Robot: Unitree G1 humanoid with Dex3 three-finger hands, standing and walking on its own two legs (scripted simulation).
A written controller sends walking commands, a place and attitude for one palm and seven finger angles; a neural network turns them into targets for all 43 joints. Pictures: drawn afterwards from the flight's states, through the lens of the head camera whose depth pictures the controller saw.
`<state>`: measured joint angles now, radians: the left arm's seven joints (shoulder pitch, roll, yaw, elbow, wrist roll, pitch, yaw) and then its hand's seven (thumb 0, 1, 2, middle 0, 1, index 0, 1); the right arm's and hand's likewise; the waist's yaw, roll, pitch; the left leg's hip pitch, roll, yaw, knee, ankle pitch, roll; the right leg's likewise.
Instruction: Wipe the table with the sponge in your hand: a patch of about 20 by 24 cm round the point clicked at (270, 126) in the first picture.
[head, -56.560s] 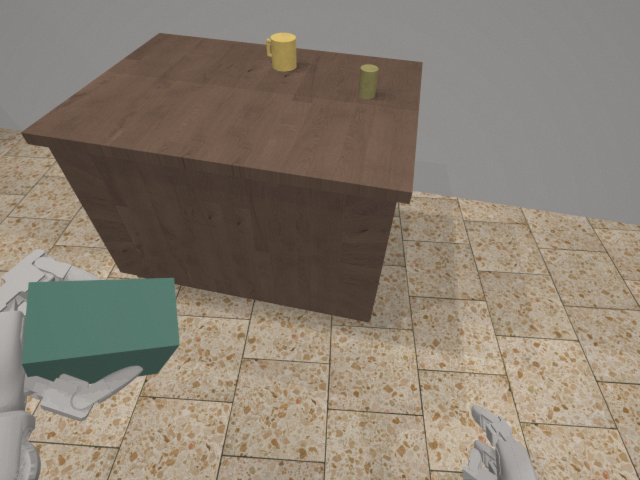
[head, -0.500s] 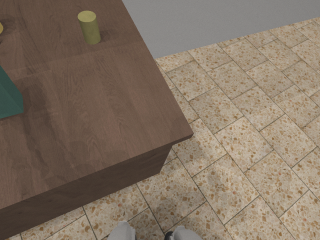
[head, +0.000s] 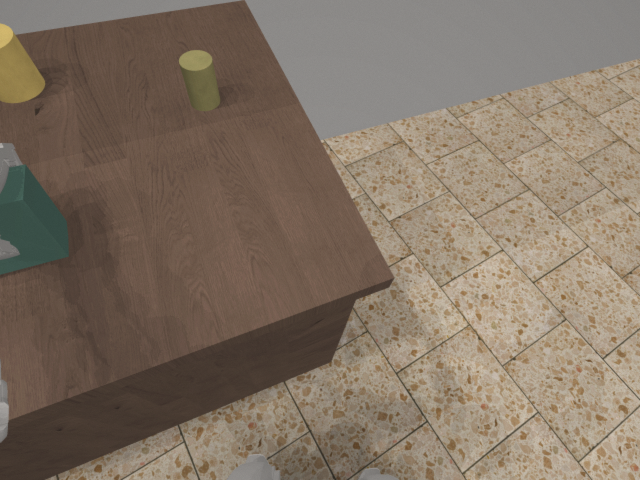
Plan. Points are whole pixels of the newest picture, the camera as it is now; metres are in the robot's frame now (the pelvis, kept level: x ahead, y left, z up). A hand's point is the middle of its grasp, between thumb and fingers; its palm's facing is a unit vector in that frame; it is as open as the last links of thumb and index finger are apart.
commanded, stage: wipe back along the first lane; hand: left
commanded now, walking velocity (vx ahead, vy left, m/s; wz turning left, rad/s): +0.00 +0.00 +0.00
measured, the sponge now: (2, 234) +0.41 +0.41 +0.01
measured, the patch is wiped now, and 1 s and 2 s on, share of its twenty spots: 0.85 0.90 0.90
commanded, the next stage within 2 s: lift the sponge slowly off the table in 1.12 s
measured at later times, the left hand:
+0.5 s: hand out of the picture +0.37 +0.39 +0.05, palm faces -0.10 +0.00 -1.00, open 10.5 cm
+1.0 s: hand out of the picture +0.33 +0.37 +0.05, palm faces -0.06 -0.01 -1.00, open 10.5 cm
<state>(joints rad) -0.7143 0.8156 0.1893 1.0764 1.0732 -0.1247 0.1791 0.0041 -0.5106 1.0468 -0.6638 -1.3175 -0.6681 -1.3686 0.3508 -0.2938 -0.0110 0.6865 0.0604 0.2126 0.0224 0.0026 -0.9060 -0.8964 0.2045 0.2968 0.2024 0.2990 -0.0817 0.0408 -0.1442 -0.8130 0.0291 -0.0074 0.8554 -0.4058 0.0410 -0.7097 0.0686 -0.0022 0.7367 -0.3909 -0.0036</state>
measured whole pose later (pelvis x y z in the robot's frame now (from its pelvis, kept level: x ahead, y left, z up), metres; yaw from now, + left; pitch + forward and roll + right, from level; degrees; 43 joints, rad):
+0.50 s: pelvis -0.01 +0.01 +0.01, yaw +2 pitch +16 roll -3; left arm -0.59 0.68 0.10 0.96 1.05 -0.05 0.23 0.00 -0.49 1.04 -0.64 -1.33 -0.65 -1.39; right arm 0.29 -0.28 -0.02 0.67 0.07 0.21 0.03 0.00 -0.91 -0.90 0.20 0.30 0.20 0.30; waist -0.03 0.04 -0.14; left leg -0.70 0.00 -0.01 0.79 -0.37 0.05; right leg -0.59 0.04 0.00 0.69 -0.37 0.00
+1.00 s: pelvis +0.00 +0.01 +0.02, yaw +2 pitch +12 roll -3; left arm -0.30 0.60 0.10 0.68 0.98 0.01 0.24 0.00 -0.49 1.04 -0.63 -1.34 -0.64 -1.39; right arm 0.26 -0.28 -0.03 0.67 0.08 0.18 0.03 0.01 -0.91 -0.90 0.20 0.30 0.20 0.30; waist 0.00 0.06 -0.14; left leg -0.58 -0.01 0.00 0.73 -0.36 0.05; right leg -0.48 0.03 0.01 0.63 -0.36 0.01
